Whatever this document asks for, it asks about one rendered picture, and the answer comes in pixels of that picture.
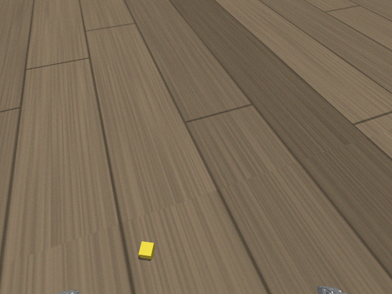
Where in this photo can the cube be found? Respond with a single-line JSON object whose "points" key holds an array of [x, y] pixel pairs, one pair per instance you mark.
{"points": [[146, 250]]}

